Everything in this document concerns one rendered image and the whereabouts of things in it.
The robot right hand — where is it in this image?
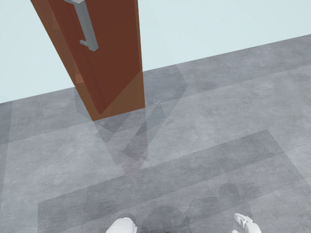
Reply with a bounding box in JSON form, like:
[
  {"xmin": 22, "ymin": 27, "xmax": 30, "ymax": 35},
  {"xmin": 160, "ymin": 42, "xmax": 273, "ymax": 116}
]
[{"xmin": 232, "ymin": 213, "xmax": 261, "ymax": 233}]

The cupboard door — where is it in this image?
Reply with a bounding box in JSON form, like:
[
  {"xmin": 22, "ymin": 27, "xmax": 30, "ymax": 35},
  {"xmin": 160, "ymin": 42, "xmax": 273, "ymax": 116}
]
[{"xmin": 48, "ymin": 0, "xmax": 140, "ymax": 115}]

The left robot thigh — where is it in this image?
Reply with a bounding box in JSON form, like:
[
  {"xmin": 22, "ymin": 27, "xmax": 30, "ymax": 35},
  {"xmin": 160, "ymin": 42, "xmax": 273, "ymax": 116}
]
[{"xmin": 105, "ymin": 218, "xmax": 137, "ymax": 233}]

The handle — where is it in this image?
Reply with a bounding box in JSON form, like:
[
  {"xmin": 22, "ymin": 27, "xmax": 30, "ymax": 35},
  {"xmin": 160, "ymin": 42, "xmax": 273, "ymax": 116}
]
[{"xmin": 64, "ymin": 0, "xmax": 99, "ymax": 51}]

